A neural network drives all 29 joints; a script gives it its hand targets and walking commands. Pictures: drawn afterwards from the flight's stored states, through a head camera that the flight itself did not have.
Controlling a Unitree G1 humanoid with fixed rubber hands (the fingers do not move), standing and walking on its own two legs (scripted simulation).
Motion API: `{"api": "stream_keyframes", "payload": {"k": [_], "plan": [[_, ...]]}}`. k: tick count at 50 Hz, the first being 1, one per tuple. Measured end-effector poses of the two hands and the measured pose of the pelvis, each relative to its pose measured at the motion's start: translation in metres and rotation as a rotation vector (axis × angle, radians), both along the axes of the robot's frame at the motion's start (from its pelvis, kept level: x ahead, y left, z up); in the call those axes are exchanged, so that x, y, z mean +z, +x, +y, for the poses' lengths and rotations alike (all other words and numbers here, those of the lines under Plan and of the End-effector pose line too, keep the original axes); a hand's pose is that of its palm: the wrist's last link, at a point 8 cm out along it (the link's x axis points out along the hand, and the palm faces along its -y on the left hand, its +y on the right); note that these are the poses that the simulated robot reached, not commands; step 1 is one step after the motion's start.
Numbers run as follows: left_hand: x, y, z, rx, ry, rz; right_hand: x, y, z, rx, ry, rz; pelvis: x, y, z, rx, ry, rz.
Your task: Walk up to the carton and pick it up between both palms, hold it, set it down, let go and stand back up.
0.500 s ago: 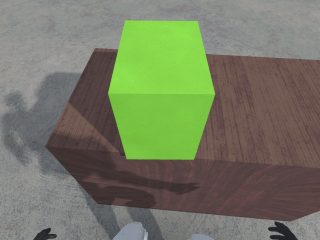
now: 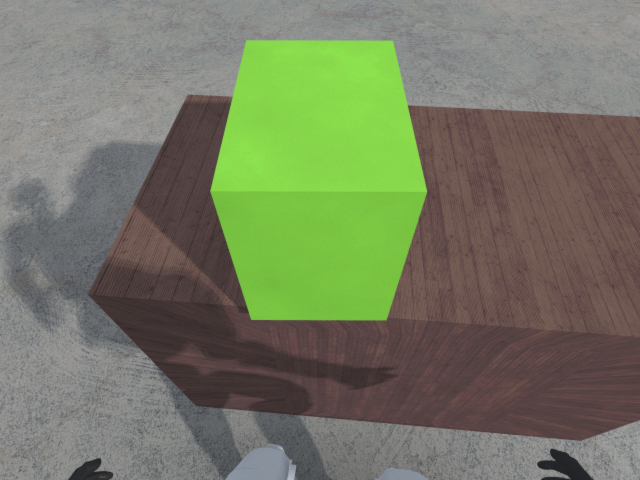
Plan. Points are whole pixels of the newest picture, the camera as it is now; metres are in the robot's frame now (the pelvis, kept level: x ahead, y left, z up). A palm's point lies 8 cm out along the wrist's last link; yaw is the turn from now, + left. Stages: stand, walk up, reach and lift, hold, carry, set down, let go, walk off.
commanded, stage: walk up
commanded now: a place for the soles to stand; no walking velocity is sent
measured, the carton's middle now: (319, 186) +0.48 +0.04 +0.07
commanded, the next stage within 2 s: stand in 1.22 s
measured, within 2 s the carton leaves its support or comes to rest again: neither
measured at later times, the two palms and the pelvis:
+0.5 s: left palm out of the picture +0.05 +0.41 -0.10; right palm out of the picture +0.13 -0.22 -0.08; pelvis +0.00 +0.08 +0.01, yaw +4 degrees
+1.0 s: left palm out of the picture +0.06 +0.38 -0.08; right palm out of the picture +0.14 -0.24 -0.10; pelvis +0.01 +0.05 +0.01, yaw +3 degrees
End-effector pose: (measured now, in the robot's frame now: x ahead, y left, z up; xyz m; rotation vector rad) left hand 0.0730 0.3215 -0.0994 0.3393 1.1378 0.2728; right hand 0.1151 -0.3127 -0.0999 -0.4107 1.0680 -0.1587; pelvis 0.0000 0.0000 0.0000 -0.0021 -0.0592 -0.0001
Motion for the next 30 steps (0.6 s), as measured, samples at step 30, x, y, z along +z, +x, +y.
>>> {"api": "stream_keyframes", "payload": {"k": [30], "plan": [[0.003, -0.026, 0.08, 0.091, 0.023, 0.016, 0.008, 0.012, 0.08, 0.051, 0.002, 0.048, 0.008, 0.003, 0.072, 0.068, -0.014, 0.01]]}}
